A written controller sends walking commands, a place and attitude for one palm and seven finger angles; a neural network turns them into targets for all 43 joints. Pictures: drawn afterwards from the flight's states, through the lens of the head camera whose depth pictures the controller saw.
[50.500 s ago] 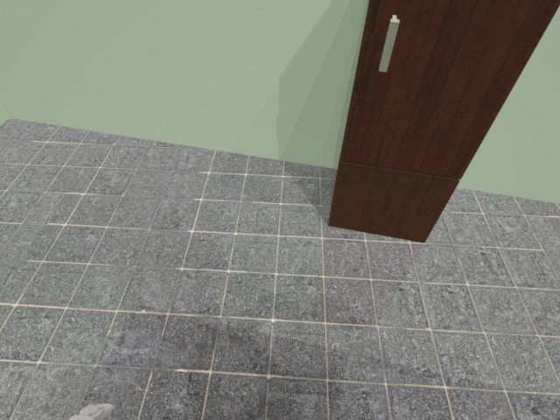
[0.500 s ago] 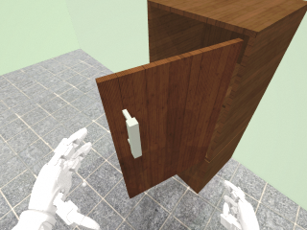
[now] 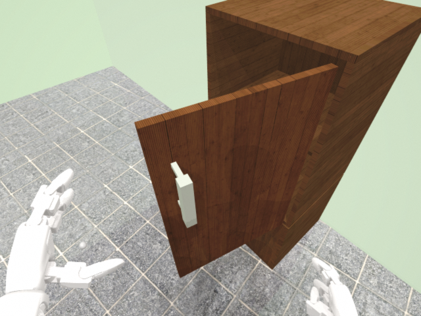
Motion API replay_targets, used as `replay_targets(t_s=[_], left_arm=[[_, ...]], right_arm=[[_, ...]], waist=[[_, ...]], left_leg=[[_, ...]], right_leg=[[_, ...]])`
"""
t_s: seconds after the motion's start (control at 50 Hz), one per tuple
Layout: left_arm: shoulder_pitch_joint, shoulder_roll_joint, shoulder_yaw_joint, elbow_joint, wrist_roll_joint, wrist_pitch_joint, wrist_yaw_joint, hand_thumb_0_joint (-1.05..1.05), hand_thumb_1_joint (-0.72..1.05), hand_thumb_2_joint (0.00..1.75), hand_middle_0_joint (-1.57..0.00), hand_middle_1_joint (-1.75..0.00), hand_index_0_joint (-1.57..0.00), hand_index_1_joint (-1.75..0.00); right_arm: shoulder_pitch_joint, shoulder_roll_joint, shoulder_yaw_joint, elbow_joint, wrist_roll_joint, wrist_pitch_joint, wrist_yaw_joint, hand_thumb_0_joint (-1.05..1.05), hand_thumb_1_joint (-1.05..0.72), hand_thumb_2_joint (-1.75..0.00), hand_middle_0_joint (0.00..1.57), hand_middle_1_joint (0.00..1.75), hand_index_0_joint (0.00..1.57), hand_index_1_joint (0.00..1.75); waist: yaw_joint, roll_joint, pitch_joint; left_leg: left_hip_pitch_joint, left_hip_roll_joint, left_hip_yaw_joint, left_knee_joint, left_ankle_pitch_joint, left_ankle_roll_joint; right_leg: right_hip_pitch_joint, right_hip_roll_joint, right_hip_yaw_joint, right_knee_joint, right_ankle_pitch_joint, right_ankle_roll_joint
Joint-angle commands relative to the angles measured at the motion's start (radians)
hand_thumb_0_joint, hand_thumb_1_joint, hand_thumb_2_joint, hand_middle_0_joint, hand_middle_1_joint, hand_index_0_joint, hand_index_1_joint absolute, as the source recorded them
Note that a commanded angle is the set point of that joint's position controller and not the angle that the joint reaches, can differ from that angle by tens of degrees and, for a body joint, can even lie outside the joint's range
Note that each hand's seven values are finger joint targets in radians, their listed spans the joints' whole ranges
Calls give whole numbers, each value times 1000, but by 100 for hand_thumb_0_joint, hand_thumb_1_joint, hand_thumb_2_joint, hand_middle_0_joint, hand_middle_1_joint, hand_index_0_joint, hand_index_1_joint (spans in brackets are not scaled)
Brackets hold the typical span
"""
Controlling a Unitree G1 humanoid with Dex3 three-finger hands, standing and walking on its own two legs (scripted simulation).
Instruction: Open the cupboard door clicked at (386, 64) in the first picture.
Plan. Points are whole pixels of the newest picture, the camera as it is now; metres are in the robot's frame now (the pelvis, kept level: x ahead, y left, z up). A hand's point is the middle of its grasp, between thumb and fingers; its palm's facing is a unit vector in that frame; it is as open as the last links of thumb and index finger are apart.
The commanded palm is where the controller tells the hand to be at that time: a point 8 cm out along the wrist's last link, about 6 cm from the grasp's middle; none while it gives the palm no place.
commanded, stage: draw the hand back to the body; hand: left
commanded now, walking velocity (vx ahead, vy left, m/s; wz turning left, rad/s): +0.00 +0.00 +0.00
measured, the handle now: (182, 195) +0.30 +0.10 +0.09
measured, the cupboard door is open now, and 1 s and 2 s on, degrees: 76 76 76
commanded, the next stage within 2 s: step back with the hand held close in 0.80 s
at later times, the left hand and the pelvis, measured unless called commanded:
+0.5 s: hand (59, 209) +0.21 +0.26 +0.16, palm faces +0.46 -0.79 -0.41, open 8.3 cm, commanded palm +0.16 +0.29 +0.18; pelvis +0.02 -0.01 +0.01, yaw -1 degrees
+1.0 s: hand (52, 213) +0.20 +0.26 +0.17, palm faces +0.46 -0.79 -0.41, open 7.4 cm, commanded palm +0.15 +0.29 +0.18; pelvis +0.00 +0.00 +0.01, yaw -1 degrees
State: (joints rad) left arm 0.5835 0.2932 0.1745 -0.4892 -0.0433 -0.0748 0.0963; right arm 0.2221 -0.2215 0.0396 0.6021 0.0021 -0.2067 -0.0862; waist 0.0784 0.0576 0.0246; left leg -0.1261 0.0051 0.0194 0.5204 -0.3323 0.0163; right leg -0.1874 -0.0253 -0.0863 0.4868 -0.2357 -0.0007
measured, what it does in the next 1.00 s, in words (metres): stands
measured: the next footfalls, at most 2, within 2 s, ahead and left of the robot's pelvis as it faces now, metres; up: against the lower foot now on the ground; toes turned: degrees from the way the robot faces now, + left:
right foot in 1.76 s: -0.07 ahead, -0.11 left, +0.00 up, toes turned +2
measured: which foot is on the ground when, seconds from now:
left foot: down 0.00-1.00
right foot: down 0.00-1.00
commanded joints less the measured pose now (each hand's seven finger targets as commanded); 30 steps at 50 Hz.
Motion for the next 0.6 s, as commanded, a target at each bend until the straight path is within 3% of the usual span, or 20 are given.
replay_targets(t_s=[0.0,0.04,0.12,0.18,0.24,0.28,0.36,0.4,0.46,0.52,0.58], left_arm=[[-106,149,131,-201,12,-75,40,0,20,60,-18,-30,-18,-30],[-102,157,148,-200,11,-77,42,0,27,63,-18,-30,-18,-30],[-105,163,175,-161,4,-72,41,0,41,69,-18,-30,-18,-30],[-124,189,210,-159,4,-74,43,0,51,74,-19,-30,-19,-30],[-130,195,233,-149,-3,-74,43,0,62,78,-19,-30,-19,-30],[-154,211,249,-149,-4,-74,43,0,69,81,-19,-30,-19,-30],[-177,221,278,-131,-12,-74,44,0,83,87,-20,-30,-20,-30],[-198,229,287,-127,-14,-76,45,0,90,90,-20,-30,-20,-30],[-174,198,262,-107,-15,-75,39,0,90,90,-20,-30,-20,-30],[-173,205,262,-113,-15,-75,37,0,90,90,-20,-30,-20,-30],[-188,234,282,-136,-10,-76,42,0,90,90,-20,-30,-20,-30]], right_arm=[[-141,-97,-43,-155,-4,-35,-6,0,-90,-90,20,30,20,30],[-142,-96,-46,-148,-4,-27,-3,0,-90,-90,20,30,20,30],[-155,-95,-48,-139,-5,-8,2,0,-90,-90,20,30,20,30],[-156,-100,-52,-132,-6,1,3,0,-90,-90,20,30,20,30],[-154,-96,-55,-132,-5,13,4,0,-90,-90,20,30,20,30],[-156,-100,-57,-127,-5,18,5,0,-90,-90,20,30,20,30],[-157,-97,-60,-125,-4,29,6,0,-90,-90,20,30,20,30],[-159,-100,-61,-120,-3,33,6,0,-90,-90,20,30,20,30],[-159,-100,-64,-121,-4,35,11,0,-90,-90,20,30,20,30],[-162,-104,-66,-124,-4,40,14,0,-90,-90,20,30,20,30],[-165,-105,-66,-122,-4,37,12,0,-90,-90,20,30,20,30]], waist=[[-12,-15,-49],[-7,12,-70],[-3,-16,-53],[0,2,-65],[1,-19,-82],[-1,13,-77],[-1,-22,-84],[-2,10,-80],[-2,1,-78],[-1,-17,-86],[3,25,-95]], left_leg=[[-67,16,-36,-142,213,-4],[-45,16,-30,-144,259,-6],[-37,19,-28,-152,299,-6],[-21,19,-23,-149,334,-8],[-2,19,-17,-149,363,-5],[2,18,-14,-147,372,-7],[15,18,-7,-148,379,-1],[18,19,-7,-152,380,-3],[23,19,-2,-154,391,0],[19,20,-6,-158,385,1],[26,18,-5,-155,382,-3]], right_leg=[[117,7,43,-85,102,-26],[135,6,47,-84,144,-26],[149,8,46,-93,180,-23],[162,9,49,-96,209,-25],[169,8,52,-99,240,-21],[172,7,57,-104,249,-23],[174,7,59,-112,265,-19],[173,5,61,-115,262,-20],[173,6,56,-117,267,-16],[181,6,57,-118,265,-15],[182,7,60,-119,260,-20]])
